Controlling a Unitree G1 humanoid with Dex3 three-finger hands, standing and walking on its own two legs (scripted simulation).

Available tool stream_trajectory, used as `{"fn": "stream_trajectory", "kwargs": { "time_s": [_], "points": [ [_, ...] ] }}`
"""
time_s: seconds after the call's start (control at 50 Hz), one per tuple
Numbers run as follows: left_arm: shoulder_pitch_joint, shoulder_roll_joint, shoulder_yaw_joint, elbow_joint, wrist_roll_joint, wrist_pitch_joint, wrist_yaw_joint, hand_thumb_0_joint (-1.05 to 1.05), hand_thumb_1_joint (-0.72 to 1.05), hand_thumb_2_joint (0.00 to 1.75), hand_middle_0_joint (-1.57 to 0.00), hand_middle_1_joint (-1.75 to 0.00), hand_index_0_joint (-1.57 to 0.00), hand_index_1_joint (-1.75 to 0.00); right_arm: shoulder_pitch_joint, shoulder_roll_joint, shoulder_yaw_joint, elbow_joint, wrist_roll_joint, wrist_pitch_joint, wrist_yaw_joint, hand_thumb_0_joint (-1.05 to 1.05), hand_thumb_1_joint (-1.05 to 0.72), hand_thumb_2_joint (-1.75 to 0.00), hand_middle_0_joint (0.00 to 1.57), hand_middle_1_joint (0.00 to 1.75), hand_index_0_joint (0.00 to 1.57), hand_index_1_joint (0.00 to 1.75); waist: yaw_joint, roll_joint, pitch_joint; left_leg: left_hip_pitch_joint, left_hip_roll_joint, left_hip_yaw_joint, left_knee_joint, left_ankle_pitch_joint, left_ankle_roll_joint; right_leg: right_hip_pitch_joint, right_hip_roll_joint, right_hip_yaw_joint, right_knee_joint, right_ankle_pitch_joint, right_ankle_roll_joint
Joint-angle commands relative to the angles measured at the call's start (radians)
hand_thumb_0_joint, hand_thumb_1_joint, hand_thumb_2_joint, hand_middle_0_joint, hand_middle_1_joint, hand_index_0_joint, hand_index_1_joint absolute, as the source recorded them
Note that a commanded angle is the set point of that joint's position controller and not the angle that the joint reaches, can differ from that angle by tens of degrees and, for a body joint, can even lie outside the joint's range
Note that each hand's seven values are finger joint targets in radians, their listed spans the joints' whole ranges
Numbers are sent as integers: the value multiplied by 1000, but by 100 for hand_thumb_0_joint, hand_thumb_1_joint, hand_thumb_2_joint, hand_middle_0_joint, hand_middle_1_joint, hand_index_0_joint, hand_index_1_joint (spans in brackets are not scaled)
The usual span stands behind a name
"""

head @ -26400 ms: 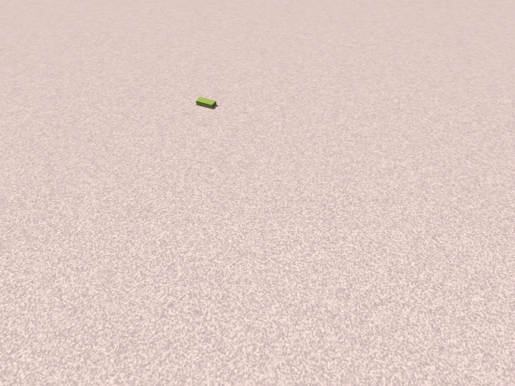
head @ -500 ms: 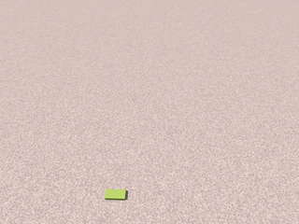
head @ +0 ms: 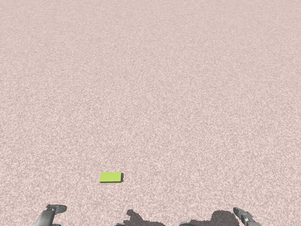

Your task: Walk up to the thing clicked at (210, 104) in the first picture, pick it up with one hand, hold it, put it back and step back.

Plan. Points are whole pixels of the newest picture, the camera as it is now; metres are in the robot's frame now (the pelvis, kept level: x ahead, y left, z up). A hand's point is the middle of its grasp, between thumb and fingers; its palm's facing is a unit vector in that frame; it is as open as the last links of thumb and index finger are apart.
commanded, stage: rise first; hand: left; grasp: from above
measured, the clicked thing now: (111, 177) +0.45 +0.25 -0.72
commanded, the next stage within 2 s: none
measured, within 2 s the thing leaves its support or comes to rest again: neither
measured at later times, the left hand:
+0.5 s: hand out of the picture +0.13 +0.27 -0.21, palm faces -0.21 -0.84 -0.50, open 14.2 cm
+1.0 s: hand (82, 200) +0.27 +0.31 -0.42, palm faces -0.49 -0.35 -0.80, open 14.1 cm
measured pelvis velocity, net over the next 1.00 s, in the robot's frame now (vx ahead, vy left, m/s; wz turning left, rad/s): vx -0.08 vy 0.00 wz -0.02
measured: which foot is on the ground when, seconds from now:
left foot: down 0.00-1.00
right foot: down 0.00-1.00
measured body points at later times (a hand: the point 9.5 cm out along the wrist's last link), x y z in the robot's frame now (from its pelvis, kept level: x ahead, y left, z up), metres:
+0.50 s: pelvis -0.01 +0.00 -0.07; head +0.10 +0.02 +0.36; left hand +0.14 +0.31 -0.18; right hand +0.17 -0.25 -0.16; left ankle +0.00 +0.13 -0.70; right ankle +0.01 -0.14 -0.70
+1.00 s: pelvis -0.08 +0.00 -0.28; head +0.14 +0.01 +0.11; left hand +0.29 +0.32 -0.37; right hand +0.07 -0.28 -0.42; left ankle -0.01 +0.13 -0.70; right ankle +0.00 -0.14 -0.70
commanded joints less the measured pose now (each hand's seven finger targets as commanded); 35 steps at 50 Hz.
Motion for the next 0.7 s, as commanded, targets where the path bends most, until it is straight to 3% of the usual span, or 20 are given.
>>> {"fn": "stream_trajectory", "kwargs": {
  "time_s": [0.0,0.02,0.12,0.14,0.16,0.18,0.24,0.3,0.38,0.48,0.56,0.6,0.62,0.68],
  "points": [
    [3,186,37,-260,29,-15,14,0,-59,103,-7,-104,-5,-106,-10,-160,-64,-148,0,-70,-16,0,-87,-89,20,30,20,30,11,84,-247,44,-29,-2,-14,248,7,17,47,-34,19,179,-49],
    [41,193,51,-252,34,-5,15,0,-57,103,-6,-104,-4,-106,-9,-157,-60,-151,-2,-75,-19,0,-87,-89,20,30,20,30,16,93,-244,32,-28,-6,-7,234,6,2,46,-34,34,163,-47],
    [138,181,39,-353,51,34,16,0,-60,103,-7,-104,-5,-106,-20,-151,-59,-180,-5,-99,-28,0,-88,-89,20,30,20,30,6,65,-254,-35,-21,-19,53,202,10,-63,48,-32,87,134,-46],
    [96,186,30,-449,50,35,13,0,-58,102,-6,-104,-4,-106,-32,-150,-58,-197,-5,-106,-29,0,-86,-89,20,30,20,30,9,89,-268,-38,-21,-15,68,204,10,-73,46,-30,99,136,-47],
    [160,186,47,-385,53,49,18,0,-58,100,-7,-104,-6,-106,-22,-148,-55,-180,-9,-109,-30,0,-88,-89,20,30,20,30,6,76,-263,-61,-23,-19,84,203,11,-78,44,-31,110,136,-44],
    [128,174,29,-458,50,50,16,0,-58,100,-7,-105,-6,-106,-46,-147,-54,-215,-8,-118,-31,0,-89,-90,20,30,20,30,-1,63,-263,-79,-23,-21,101,194,14,-97,48,-33,120,133,-43],
    [188,192,45,-478,68,68,19,0,-57,99,-7,-104,-7,-105,-32,-140,-53,-205,-11,-127,-32,0,-89,-90,20,30,20,30,13,75,-289,-114,-27,-17,139,191,16,-114,41,-26,153,130,-46],
    [225,181,39,-498,76,78,19,0,-58,99,-8,-104,-8,-105,-37,-136,-51,-219,-12,-139,-33,0,-91,-90,20,30,20,30,4,74,-295,-150,-29,-17,174,171,18,-152,44,-26,181,114,-45],
    [147,210,43,-538,105,66,25,0,-59,98,-9,-104,-8,-105,-56,-135,-46,-233,-11,-156,-36,0,-91,-90,20,30,20,30,-15,63,-311,-220,-31,-16,244,143,25,-215,39,-19,228,104,-45],
    [31,239,33,-397,200,-17,28,0,-56,96,-10,-102,-9,-103,-68,-154,-54,-186,-17,-179,-24,0,-90,-90,20,30,20,30,-18,87,-313,-381,-34,-26,377,68,21,-419,42,-16,393,23,-53],
    [-97,264,21,-345,298,-124,37,0,-52,94,-14,-100,-13,-100,-96,-171,-63,-184,-14,-200,-3,0,-90,-90,20,30,20,30,-13,88,-409,-506,-39,-38,499,23,19,-552,34,-9,535,-9,-54],
    [-132,298,36,-310,343,-167,48,0,-52,94,-16,-98,-15,-99,-104,-183,-71,-171,-14,-203,3,0,-91,-90,20,30,20,30,-1,93,-458,-551,-41,-40,548,4,17,-609,34,-9,596,-25,-56],
    [-151,339,61,-330,364,-186,57,0,-53,95,-15,-100,-14,-101,-101,-191,-74,-161,-12,-202,5,0,-91,-90,20,30,20,30,18,118,-507,-547,-39,-42,575,46,15,-631,33,-7,633,5,-59],
    [-220,391,81,-289,433,-222,75,0,-55,97,-14,-102,-13,-103,-99,-209,-86,-136,-10,-188,13,0,-92,-91,20,30,20,30,26,140,-589,-582,-37,-50,655,103,13,-722,32,-12,727,33,-64]
  ]
}}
